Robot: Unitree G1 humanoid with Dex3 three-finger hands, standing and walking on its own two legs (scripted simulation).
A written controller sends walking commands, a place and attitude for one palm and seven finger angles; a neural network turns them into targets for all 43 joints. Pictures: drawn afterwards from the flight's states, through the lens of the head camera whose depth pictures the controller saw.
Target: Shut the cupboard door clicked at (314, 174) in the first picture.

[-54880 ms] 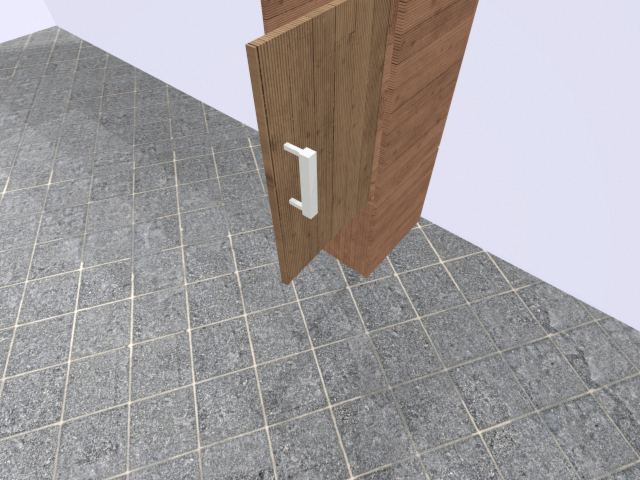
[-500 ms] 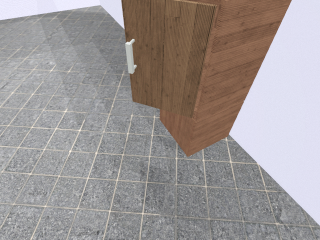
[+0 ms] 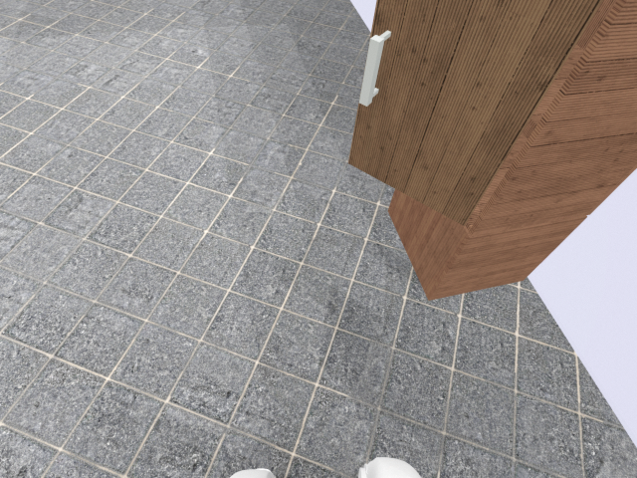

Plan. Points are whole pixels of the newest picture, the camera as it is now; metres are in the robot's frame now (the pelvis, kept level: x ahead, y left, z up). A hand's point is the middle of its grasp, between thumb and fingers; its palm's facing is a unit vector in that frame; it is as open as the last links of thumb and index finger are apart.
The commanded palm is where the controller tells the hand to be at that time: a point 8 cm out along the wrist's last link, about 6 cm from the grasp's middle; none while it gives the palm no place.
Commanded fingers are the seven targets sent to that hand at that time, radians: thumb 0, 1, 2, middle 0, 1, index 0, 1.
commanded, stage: walk to a spot facing it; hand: left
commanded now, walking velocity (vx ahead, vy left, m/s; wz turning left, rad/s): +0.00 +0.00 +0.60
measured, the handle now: (375, 69) +0.93 -0.09 -0.01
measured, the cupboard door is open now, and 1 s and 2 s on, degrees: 40 40 40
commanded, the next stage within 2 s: turn to face it in 1.86 s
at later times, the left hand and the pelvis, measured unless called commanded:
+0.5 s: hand out of the picture +0.02 +0.15 -0.14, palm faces +0.29 -0.90 -0.33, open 7.4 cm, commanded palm none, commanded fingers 0.00 0.90 0.90 -0.20 -0.30 -0.20 -0.30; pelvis +0.01 -0.08 +0.01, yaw +18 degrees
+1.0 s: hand out of the picture -0.06 +0.16 -0.16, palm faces +0.60 -0.76 -0.25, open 7.4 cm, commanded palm none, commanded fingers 0.00 0.90 0.90 -0.20 -0.30 -0.20 -0.30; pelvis +0.02 -0.05 +0.01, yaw +36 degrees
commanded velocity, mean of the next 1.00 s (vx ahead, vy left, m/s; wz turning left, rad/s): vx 0.08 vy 0.00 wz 0.60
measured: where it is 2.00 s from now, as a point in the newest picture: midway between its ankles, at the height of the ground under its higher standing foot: (270, 442)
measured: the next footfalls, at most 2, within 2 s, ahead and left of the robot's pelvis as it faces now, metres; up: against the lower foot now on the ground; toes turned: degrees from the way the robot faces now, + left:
right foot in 0.34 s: +0.04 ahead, -0.17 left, +0.00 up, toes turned +14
left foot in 0.78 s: +0.00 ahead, +0.07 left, +0.00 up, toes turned +34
